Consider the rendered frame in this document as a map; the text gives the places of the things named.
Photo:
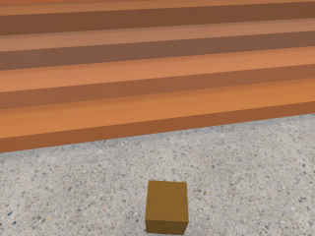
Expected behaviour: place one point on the carton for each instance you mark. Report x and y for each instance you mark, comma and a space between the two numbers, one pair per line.
167, 207

